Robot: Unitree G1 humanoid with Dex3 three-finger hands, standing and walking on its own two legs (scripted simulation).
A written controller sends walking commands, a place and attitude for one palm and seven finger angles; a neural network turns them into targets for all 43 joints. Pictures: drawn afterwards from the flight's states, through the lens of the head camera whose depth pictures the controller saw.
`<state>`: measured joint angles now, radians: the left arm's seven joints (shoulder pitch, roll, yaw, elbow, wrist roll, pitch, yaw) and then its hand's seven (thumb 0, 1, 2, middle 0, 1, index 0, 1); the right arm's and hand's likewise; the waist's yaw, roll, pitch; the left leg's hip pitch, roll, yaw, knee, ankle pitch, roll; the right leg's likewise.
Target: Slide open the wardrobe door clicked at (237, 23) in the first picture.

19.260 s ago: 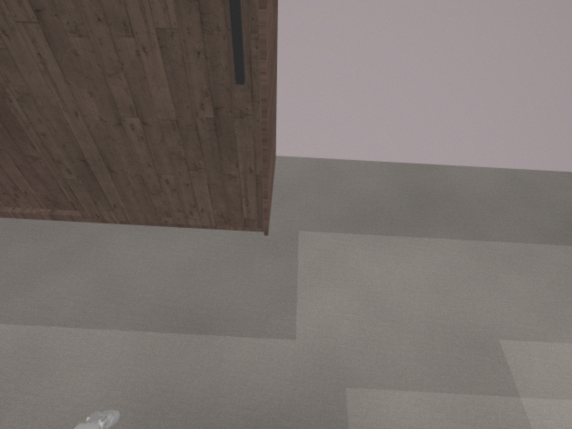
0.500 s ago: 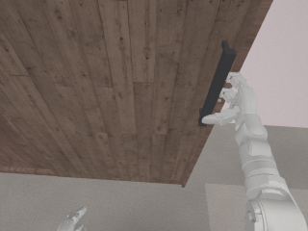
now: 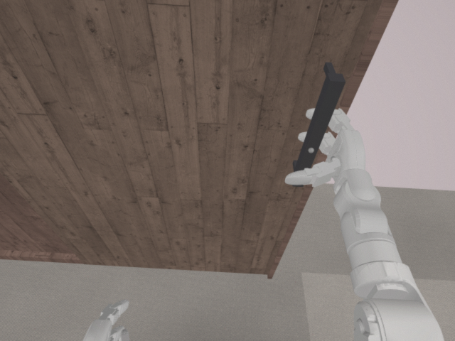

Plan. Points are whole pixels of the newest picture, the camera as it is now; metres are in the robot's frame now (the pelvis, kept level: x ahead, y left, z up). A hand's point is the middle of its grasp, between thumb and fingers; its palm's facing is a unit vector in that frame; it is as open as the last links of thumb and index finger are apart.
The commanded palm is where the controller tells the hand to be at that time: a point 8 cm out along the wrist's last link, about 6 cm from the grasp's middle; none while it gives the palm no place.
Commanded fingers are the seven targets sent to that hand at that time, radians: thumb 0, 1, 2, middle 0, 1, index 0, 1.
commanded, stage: slide the fingers in behind the handle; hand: right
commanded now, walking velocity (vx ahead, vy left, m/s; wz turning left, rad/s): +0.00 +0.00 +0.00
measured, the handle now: (311, 132) +0.48 -0.11 +0.13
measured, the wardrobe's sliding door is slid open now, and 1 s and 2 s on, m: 0.00 0.00 0.00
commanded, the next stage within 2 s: grip the handle and tug to test in 0.48 s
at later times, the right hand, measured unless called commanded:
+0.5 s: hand (308, 147) +0.43 -0.10 +0.13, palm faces -0.06 +1.00 +0.02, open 14.0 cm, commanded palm +0.39 -0.15 +0.14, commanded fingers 0.00 0.50 -0.30 0.30 1.20 0.30 1.20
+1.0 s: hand (312, 149) +0.42 -0.10 +0.14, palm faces -0.05 +1.00 +0.02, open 9.9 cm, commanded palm +0.39 -0.15 +0.14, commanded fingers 0.00 -0.53 -0.74 0.41 1.35 0.41 1.35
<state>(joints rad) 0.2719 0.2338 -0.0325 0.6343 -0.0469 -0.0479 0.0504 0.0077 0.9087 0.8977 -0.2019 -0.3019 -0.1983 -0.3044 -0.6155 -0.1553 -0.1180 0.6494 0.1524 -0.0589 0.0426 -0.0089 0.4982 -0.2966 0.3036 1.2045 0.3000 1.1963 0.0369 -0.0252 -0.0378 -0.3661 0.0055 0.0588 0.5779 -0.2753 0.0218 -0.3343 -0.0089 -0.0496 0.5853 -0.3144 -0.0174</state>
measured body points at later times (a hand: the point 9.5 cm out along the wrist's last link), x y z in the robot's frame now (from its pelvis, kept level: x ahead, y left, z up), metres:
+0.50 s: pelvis +0.00 +0.00 +0.00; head +0.02 +0.01 +0.45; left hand +0.10 +0.25 -0.12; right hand +0.42 -0.15 +0.14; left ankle +0.01 +0.11 -0.73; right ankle -0.01 -0.11 -0.73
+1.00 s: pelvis +0.00 +0.00 +0.00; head +0.02 +0.01 +0.45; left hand +0.13 +0.24 -0.11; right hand +0.41 -0.16 +0.14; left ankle +0.01 +0.11 -0.73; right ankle -0.01 -0.11 -0.73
